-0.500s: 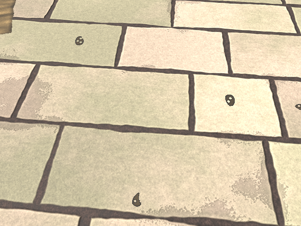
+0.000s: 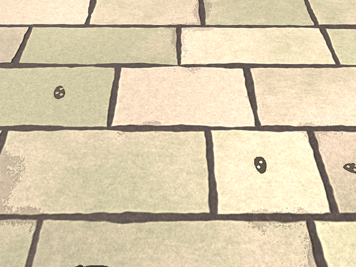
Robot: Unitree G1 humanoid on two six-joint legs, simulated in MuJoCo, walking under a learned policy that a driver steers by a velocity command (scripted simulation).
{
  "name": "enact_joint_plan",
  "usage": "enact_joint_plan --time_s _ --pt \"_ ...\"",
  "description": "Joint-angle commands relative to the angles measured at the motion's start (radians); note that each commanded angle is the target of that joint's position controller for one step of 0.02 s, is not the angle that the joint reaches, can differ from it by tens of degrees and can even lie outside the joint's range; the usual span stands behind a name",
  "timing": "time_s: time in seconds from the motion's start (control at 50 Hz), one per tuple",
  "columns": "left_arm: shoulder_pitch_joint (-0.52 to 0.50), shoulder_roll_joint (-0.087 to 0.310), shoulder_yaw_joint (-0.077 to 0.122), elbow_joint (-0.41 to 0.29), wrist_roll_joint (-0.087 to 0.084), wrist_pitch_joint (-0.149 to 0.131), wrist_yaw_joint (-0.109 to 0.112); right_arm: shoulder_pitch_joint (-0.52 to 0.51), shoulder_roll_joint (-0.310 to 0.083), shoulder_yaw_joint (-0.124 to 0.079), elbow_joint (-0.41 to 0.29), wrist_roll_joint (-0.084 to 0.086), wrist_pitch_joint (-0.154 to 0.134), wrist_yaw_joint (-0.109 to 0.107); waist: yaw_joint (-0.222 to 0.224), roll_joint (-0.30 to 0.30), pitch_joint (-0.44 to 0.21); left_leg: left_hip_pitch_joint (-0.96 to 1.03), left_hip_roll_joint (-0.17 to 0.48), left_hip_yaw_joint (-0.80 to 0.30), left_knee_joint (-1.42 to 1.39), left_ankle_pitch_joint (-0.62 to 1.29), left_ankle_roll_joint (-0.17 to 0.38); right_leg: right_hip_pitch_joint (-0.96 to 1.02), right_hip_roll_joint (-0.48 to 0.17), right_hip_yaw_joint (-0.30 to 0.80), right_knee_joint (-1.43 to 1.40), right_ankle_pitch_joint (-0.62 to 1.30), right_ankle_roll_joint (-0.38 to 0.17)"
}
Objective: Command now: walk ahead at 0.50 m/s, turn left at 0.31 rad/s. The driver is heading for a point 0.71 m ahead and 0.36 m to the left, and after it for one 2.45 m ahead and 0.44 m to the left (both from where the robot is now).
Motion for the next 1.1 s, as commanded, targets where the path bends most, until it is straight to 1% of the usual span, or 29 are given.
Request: enact_joint_plan --time_s 0.02,0.04,0.06,0.08,0.1,0.12,0.14,0.16,0.2,0.24,0.28,0.36,0.46,0.52,0.54,0.56,0.58,0.6,0.62,0.64,0.66,0.68,0.7,0.72,0.78,0.9,1.0,1.06,1.1 --pt "0.165 0.122 0.039 -0.009 -0.002 -0.034 0.018 -0.015 -0.181 -0.036 -0.037 -0.001 -0.004 -0.004 0.145 0.093 -0.057 -0.043 0.252 -0.13 0.252 0.949 0.1 0.241 0.072 -0.024 -0.102 -0.065 -0.039" --pt "0.335 0.164 0.057 0.037 0.015 -0.047 0.03 -0.035 -0.17 -0.034 -0.049 0.011 -0.006 0.001 0.215 0.063 -0.158 -0.177 0.206 -0.102 0.454 0.815 0.081 0.5 0.014 0.028 -0.13 -0.022 -0.068" --pt "0.482 0.269 0.083 0.04 0.047 -0.053 0.044 -0.012 -0.096 -0.017 -0.096 0.041 -0.008 0.007 0.239 -0.07 -0.321 -0.435 0.113 -0.049 0.78 0.411 0.049 0.79 -0.271 0.35 -0.152 -0.145 -0.129" --pt "0.456 0.303 0.092 0.034 0.042 -0.039 0.033 0.08 -0.064 -0.019 -0.1 0.06 0.004 0.001 0.183 -0.215 -0.412 -0.669 -0.002 -0.045 1.018 -0.192 0.036 0.899 -0.443 0.703 -0.267 -0.146 -0.219" --pt "0.357 0.214 0.074 0.015 0.021 -0.027 0.029 -0.002 -0.149 -0.042 -0.098 0.032 0.018 -0.004 0.151 -0.057 -0.277 -0.725 0.079 -0.102 1.074 -0.095 0.048 0.763 -0.382 0.618 -0.295 -0.259 -0.18" --pt "0.275 0.144 0.055 0.004 0.011 -0.031 0.027 -0.072 -0.135 -0.044 -0.115 0.022 0.018 0.004 0.131 -0.01 -0.139 -0.726 0.114 -0.101 1.037 -0.004 0.045 0.602 -0.339 0.461 -0.334 -0.243 -0.146" --pt "0.24 0.114 0.046 0.005 0.012 -0.037 0.026 -0.098 -0.108 -0.043 -0.122 0.017 0.023 0.01 0.109 -0.008 -0.078 -0.699 0.143 -0.096 1.0 0.045 0.042 0.501 -0.294 0.35 -0.37 -0.178 -0.115" --pt "0.247 0.095 0.041 0.017 0.008 -0.042 0.031 -0.104 -0.101 -0.048 -0.126 0.002 0.034 0.018 0.092 -0.034 -0.045 -0.675 0.16 -0.091 0.976 0.063 0.035 0.436 -0.262 0.263 -0.388 -0.116 -0.093" --pt "0.292 0.076 0.035 0.043 0.0 -0.057 0.038 -0.097 -0.074 -0.049 -0.135 -0.007 0.06 0.034 0.067 -0.057 -0.036 -0.654 0.169 -0.077 0.963 0.09 0.022 0.389 -0.235 0.163 -0.409 -0.025 -0.076" --pt "0.327 0.096 0.039 0.056 -0.007 -0.071 0.039 -0.15 -0.066 -0.048 -0.163 -0.009 0.075 0.044 0.059 -0.054 -0.021 -0.713 0.18 -0.064 0.949 0.143 0.014 0.397 -0.23 0.089 -0.424 0.059 -0.077" --pt "0.356 0.106 0.041 0.063 -0.002 -0.076 0.039 -0.224 -0.071 -0.047 -0.194 -0.01 0.083 0.052 0.064 -0.049 -0.005 -0.777 0.19 -0.052 0.911 0.215 0.005 0.41 -0.222 0.025 -0.433 0.111 -0.077" --pt "0.392 0.112 0.037 0.072 0.0 -0.077 0.04 -0.384 -0.073 -0.034 -0.26 -0.006 0.079 0.069 0.086 -0.046 0.033 -0.781 0.177 -0.001 0.667 0.349 -0.005 0.427 -0.189 -0.09 -0.434 0.205 -0.071" --pt "0.472 0.161 0.047 0.094 0.001 -0.063 0.054 -0.523 -0.086 -0.025 -0.323 -0.012 0.076 0.082 0.121 -0.047 0.049 -0.732 0.143 0.088 0.453 0.31 0.037 0.574 -0.234 -0.162 -0.396 0.348 -0.068" --pt "0.472 0.196 0.056 0.097 0.005 -0.042 0.063 -0.474 -0.114 -0.037 -0.322 -0.017 0.078 0.074 0.087 -0.079 0.0 -0.623 0.064 0.138 0.412 0.167 0.091 0.659 -0.245 -0.211 -0.227 0.734 -0.056" --pt "0.468 0.213 0.061 0.095 0.006 -0.031 0.064 -0.405 -0.13 -0.046 -0.305 -0.018 0.076 0.069 0.058 -0.087 -0.04 -0.549 0.027 0.147 0.397 0.115 0.113 0.672 -0.246 -0.219 -0.107 0.83 -0.056" --pt "0.463 0.227 0.065 0.088 0.005 -0.02 0.061 -0.302 -0.152 -0.059 -0.277 -0.018 0.069 0.063 0.018 -0.081 -0.103 -0.427 -0.008 0.142 0.352 0.097 0.138 0.647 -0.245 -0.222 0.064 0.811 -0.051" --pt "0.448 0.228 0.064 0.07 0.003 -0.013 0.055 -0.151 -0.197 -0.081 -0.23 -0.028 0.061 0.05 -0.053 -0.025 -0.187 -0.2 0.004 0.075 0.269 0.113 0.174 0.511 -0.225 -0.234 0.317 0.625 -0.021" --pt "0.472 0.129 0.044 0.019 -0.006 -0.014 0.045 -0.103 -0.304 -0.11 -0.228 -0.036 0.056 0.036 -0.028 0.145 -0.284 0.086 0.285 -0.314 0.251 0.041 0.26 0.165 -0.137 -0.222 0.646 -0.063 0.022" --pt "0.412 0.147 0.05 -0.058 -0.011 -0.025 0.028 -0.102 -0.369 -0.12 -0.255 -0.009 0.069 0.033 -0.01 0.213 -0.348 0.209 0.443 -0.815 0.07 0.055 0.383 -0.126 0.061 -0.039 0.887 -0.492 0.065" --pt "0.276 0.179 0.054 -0.083 -0.005 -0.035 0.023 -0.121 -0.335 -0.112 -0.243 0.0 0.08 0.024 -0.022 0.063 -0.208 0.139 0.408 -0.656 0.037 0.098 0.334 -0.249 -0.011 0.067 0.873 -0.375 0.053" --pt "0.269 0.164 0.046 -0.089 -0.014 -0.049 0.021 -0.172 -0.289 -0.1 -0.241 0.011 0.077 0.018 0.016 0.041 -0.11 0.003 0.38 -0.526 0.03 0.207 0.296 -0.227 -0.049 0.067 0.789 -0.273 0.046" --pt "0.296 0.159 0.047 -0.068 -0.008 -0.049 0.024 -0.224 -0.246 -0.089 -0.247 0.012 0.069 0.016 0.067 -0.011 -0.063 -0.11 0.32 -0.429 0.021 0.339 0.249 -0.154 -0.08 0.073 0.695 -0.232 0.047" --pt "0.318 0.161 0.048 -0.062 0.01 -0.033 0.028 -0.259 -0.223 -0.08 -0.254 0.023 0.06 0.011 0.104 -0.011 -0.042 -0.191 0.276 -0.349 0.025 0.522 0.228 -0.084 -0.09 0.074 0.65 -0.231 0.062" --pt "0.347 0.154 0.047 -0.055 0.023 -0.011 0.029 -0.274 -0.211 -0.073 -0.261 0.027 0.049 0.011 0.126 0.002 -0.057 -0.233 0.251 -0.291 0.039 0.688 0.217 -0.023 -0.092 0.076 0.622 -0.236 0.076" --pt "0.335 0.135 0.043 -0.075 0.023 0.027 0.027 -0.226 -0.245 -0.076 -0.254 0.029 0.03 0.015 0.138 0.021 -0.084 -0.261 0.199 -0.212 0.087 0.993 0.194 -0.01 -0.065 0.053 0.548 -0.209 0.107" --pt "0.146 0.159 0.033 -0.158 0.013 0.046 0.03 -0.118 -0.256 -0.075 -0.263 0.025 0.061 0.001 0.065 0.089 -0.093 -0.175 0.171 -0.253 0.142 1.014 0.117 -0.116 -0.027 0.054 0.373 -0.075 0.111" --pt "0.044 0.179 0.02 -0.205 0.002 0.038 0.036 -0.065 -0.269 -0.08 -0.274 0.014 0.083 -0.014 0.02 0.1 -0.08 -0.062 0.193 -0.339 0.214 1.026 0.111 -0.139 0.021 0.079 0.219 -0.066 0.084" --pt "0.079 0.203 0.018 -0.207 -0.005 0.025 0.042 -0.097 -0.283 -0.084 -0.298 0.004 0.093 -0.018 0.039 0.107 -0.073 -0.075 0.187 -0.393 0.288 1.028 0.096 -0.031 0.053 0.1 0.098 -0.114 0.055" --pt "0.192 0.226 0.024 -0.182 -0.005 0.013 0.053 -0.175 -0.299 -0.087 -0.326 0.011 0.09 -0.012 0.105 0.116 -0.093 -0.161 0.133 -0.405 0.378 1.006 0.048 0.191 0.087 0.087 -0.068 -0.088 0.023"
Keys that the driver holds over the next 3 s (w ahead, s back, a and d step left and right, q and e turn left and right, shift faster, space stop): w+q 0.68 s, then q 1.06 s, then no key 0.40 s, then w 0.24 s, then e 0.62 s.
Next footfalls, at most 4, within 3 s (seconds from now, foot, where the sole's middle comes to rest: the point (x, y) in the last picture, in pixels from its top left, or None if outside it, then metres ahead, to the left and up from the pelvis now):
0.04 right None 0.20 -0.10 -0.77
0.58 left None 0.43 0.13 -0.77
1.14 right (136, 202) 0.71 0.13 -0.77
1.58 left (114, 261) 0.49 0.21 -0.77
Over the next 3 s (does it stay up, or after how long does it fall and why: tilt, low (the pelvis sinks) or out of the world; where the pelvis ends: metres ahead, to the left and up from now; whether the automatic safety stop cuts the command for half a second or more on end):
stays up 0.64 0.25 0.00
